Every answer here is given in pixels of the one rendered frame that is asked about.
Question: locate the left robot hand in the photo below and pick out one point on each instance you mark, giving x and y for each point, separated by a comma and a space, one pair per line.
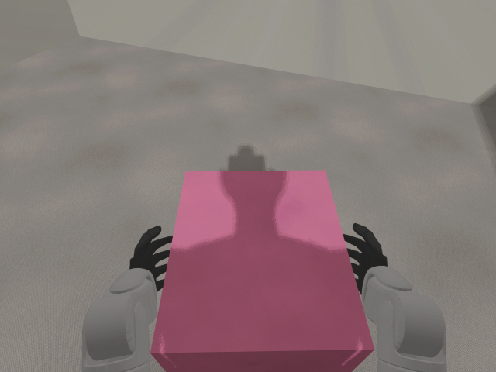
144, 258

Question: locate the right robot hand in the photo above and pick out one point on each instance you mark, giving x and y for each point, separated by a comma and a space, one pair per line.
371, 255

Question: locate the right robot forearm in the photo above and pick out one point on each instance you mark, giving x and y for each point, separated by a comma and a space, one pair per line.
411, 330

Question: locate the left robot forearm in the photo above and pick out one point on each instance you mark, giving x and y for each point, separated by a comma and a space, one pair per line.
115, 332

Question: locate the carton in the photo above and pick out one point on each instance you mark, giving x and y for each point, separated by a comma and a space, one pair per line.
259, 278

